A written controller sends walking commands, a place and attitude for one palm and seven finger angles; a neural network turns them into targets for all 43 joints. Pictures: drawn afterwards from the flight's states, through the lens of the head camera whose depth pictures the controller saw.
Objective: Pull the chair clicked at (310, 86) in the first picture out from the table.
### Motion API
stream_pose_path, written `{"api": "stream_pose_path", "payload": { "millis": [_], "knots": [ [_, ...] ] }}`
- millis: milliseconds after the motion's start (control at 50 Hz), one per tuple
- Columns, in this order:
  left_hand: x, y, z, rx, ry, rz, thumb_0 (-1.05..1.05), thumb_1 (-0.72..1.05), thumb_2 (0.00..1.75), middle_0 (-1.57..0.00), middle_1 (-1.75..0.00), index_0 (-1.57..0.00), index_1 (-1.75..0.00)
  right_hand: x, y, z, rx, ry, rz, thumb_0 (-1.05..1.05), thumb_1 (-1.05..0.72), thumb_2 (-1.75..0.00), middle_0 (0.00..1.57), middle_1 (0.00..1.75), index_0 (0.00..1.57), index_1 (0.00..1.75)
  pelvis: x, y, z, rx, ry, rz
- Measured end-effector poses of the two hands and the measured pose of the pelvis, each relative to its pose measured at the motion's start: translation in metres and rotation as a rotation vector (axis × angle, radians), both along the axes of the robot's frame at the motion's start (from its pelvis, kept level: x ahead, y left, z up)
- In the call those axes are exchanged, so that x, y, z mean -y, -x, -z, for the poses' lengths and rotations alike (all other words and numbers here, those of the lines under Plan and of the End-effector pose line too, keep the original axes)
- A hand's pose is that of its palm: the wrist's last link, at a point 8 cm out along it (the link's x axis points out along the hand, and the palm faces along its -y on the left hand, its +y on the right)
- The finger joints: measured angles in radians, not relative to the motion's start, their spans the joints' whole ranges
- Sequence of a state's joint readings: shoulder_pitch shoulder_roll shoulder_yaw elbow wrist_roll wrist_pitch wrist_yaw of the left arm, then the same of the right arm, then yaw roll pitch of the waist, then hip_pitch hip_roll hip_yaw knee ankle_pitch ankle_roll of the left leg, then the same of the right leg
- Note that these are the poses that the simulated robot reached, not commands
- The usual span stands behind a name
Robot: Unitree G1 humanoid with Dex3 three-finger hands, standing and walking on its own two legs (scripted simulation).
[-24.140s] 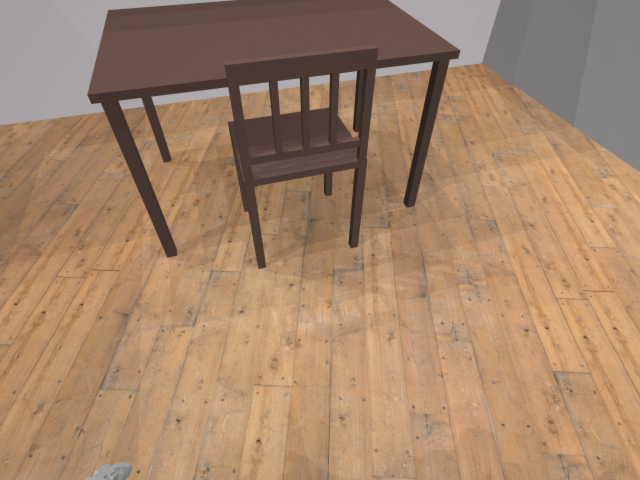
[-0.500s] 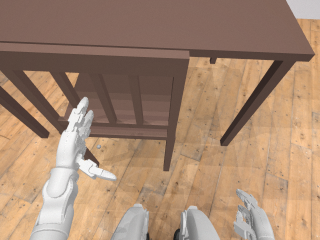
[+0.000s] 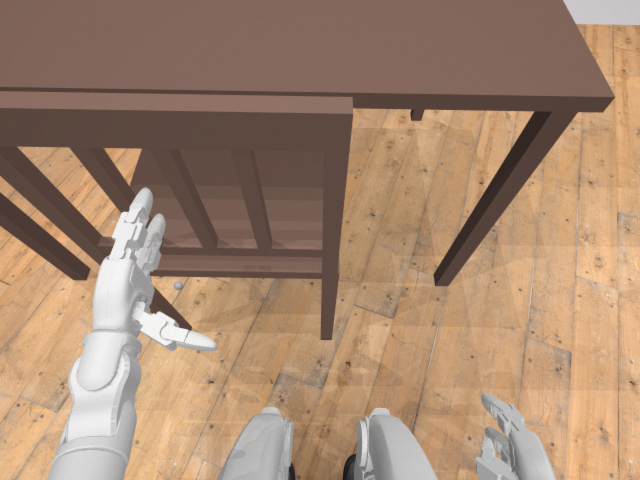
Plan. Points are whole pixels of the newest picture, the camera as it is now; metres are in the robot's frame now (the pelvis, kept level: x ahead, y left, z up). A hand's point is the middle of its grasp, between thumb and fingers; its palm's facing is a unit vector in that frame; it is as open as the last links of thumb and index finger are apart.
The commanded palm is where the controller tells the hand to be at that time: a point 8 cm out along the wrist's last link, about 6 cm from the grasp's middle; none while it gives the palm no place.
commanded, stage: aim the fingers beside a spindle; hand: left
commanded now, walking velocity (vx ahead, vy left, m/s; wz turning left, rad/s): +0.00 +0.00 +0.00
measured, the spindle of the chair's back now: (190, 201) +0.47 +0.21 +0.01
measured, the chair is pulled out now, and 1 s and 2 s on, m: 0.00 0.00 0.00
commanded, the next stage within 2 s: none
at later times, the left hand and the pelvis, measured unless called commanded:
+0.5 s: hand (169, 299) +0.32 +0.20 +0.02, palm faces +0.03 -1.00 -0.04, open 16.9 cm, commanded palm +0.29 +0.24 +0.03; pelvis +0.00 +0.01 +0.00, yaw +0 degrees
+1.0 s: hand (169, 293) +0.32 +0.19 +0.04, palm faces +0.00 -1.00 -0.05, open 16.9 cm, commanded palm +0.29 +0.24 +0.03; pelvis +0.00 +0.02 +0.00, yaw +0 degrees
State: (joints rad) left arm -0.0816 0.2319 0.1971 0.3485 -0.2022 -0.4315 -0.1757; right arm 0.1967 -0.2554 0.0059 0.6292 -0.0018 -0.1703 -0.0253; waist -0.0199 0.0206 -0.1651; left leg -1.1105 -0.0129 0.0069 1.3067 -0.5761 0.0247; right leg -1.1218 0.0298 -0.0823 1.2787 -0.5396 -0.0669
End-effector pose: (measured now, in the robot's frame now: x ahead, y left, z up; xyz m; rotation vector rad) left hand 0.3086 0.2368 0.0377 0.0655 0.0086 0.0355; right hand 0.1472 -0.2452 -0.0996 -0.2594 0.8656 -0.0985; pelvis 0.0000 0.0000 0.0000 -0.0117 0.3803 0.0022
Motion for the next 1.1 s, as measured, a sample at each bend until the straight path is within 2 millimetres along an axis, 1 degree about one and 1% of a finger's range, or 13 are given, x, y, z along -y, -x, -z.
{"api": "stream_pose_path", "payload": {
  "millis": [100, 180, 320, 400, 500, 660, 800, 840, 900, 940, 980, 1020, 1100],
  "knots": [
    [-0.007, 0.005, 0.005, -0.032, 0.008, -0.008, -0.02, -0.49, 0.30, -0.07, -0.08, -0.07, -0.08, -0.001, -0.003, -0.001, 0.012, -0.007, 0.000, 0.01, -0.90, -0.89, 0.20, 0.30, 0.21, 0.30, 0.000, 0.000, 0.000, 0.002, -0.001, -0.002],
    [-0.006, 0.009, 0.011, -0.050, 0.023, 0.003, -0.02, -0.50, 0.30, -0.06, -0.08, -0.06, -0.08, -0.002, -0.005, -0.002, 0.024, -0.002, -0.007, 0.01, -0.90, -0.89, 0.20, 0.30, 0.21, 0.30, -0.001, 0.001, 0.001, 0.003, 0.004, -0.005],
    [0.001, 0.008, 0.001, 0.021, 0.017, 0.028, -0.02, -0.50, 0.30, -0.06, -0.08, -0.07, -0.08, -0.006, -0.007, -0.002, 0.035, 0.005, -0.020, 0.01, -0.90, -0.89, 0.20, 0.30, 0.21, 0.30, -0.004, 0.003, 0.003, 0.005, 0.007, -0.006],
    [-0.005, 0.007, 0.004, -0.004, 0.014, 0.013, -0.02, -0.50, 0.30, -0.07, -0.08, -0.07, -0.08, -0.010, -0.007, -0.003, 0.036, -0.003, -0.018, 0.01, -0.90, -0.89, 0.20, 0.30, 0.21, 0.30, -0.005, 0.004, 0.003, 0.004, 0.006, -0.003],
    [-0.012, 0.012, 0.012, -0.046, 0.026, -0.002, -0.02, -0.50, 0.30, -0.06, -0.08, -0.07, -0.08, -0.013, -0.006, -0.004, 0.038, -0.004, -0.017, 0.01, -0.90, -0.89, 0.20, 0.30, 0.21, 0.30, -0.008, 0.005, 0.002, 0.006, 0.012, -0.006],
    [-0.002, 0.013, -0.002, 0.031, 0.024, 0.039, -0.02, -0.50, 0.30, -0.06, -0.08, -0.06, -0.08, -0.018, -0.004, -0.004, 0.032, 0.003, -0.029, 0.01, -0.90, -0.89, 0.20, 0.30, 0.21, 0.30, -0.013, 0.005, 0.002, 0.010, 0.020, -0.011],
    [-0.008, 0.010, 0.019, -0.056, 0.030, 0.012, -0.02, -0.50, 0.30, -0.07, -0.08, -0.07, -0.08, -0.019, -0.004, -0.005, 0.031, 0.007, -0.021, 0.01, -0.90, -0.89, 0.20, 0.30, 0.21, 0.30, -0.014, 0.006, 0.004, 0.002, 0.019, -0.006],
    [-0.011, 0.010, 0.017, -0.043, 0.027, 0.003, -0.02, -0.50, 0.30, -0.07, -0.08, -0.07, -0.08, -0.019, -0.004, -0.005, 0.031, 0.009, -0.019, 0.01, -0.90, -0.89, 0.20, 0.30, 0.21, 0.30, -0.014, 0.006, 0.004, 0.003, 0.021, -0.006],
    [-0.011, 0.012, 0.003, 0.012, 0.015, 0.005, -0.02, -0.50, 0.30, -0.06, -0.08, -0.07, -0.08, -0.020, -0.004, -0.005, 0.029, 0.008, -0.024, 0.01, -0.90, -0.89, 0.20, 0.30, 0.21, 0.30, -0.015, 0.005, 0.003, 0.005, 0.024, -0.007],
    [-0.010, 0.012, -0.006, 0.043, 0.011, 0.015, -0.02, -0.50, 0.30, -0.06, -0.08, -0.06, -0.08, -0.021, -0.004, -0.005, 0.026, 0.003, -0.027, 0.01, -0.90, -0.89, 0.20, 0.30, 0.21, 0.30, -0.016, 0.004, 0.001, 0.008, 0.025, -0.010],
    [-0.007, 0.012, -0.009, 0.047, 0.015, 0.029, -0.02, -0.50, 0.30, -0.06, -0.08, -0.06, -0.07, -0.022, -0.005, -0.005, 0.024, -0.003, -0.028, 0.01, -0.90, -0.89, 0.20, 0.30, 0.21, 0.30, -0.016, 0.003, 0.000, 0.009, 0.025, -0.011],
    [-0.003, 0.012, -0.004, 0.016, 0.023, 0.042, -0.02, -0.50, 0.30, -0.06, -0.08, -0.06, -0.07, -0.022, -0.005, -0.006, 0.025, -0.008, -0.027, 0.01, -0.90, -0.89, 0.20, 0.30, 0.21, 0.30, -0.016, 0.002, 0.000, 0.009, 0.023, -0.011],
    [0.001, 0.015, 0.016, -0.077, 0.040, 0.043, -0.02, -0.50, 0.30, -0.06, -0.08, -0.06, -0.08, -0.021, -0.007, -0.008, 0.034, -0.009, -0.020, 0.01, -0.90, -0.89, 0.20, 0.30, 0.21, 0.30, -0.014, 0.002, 0.000, 0.006, 0.018, -0.007]
  ]
}}
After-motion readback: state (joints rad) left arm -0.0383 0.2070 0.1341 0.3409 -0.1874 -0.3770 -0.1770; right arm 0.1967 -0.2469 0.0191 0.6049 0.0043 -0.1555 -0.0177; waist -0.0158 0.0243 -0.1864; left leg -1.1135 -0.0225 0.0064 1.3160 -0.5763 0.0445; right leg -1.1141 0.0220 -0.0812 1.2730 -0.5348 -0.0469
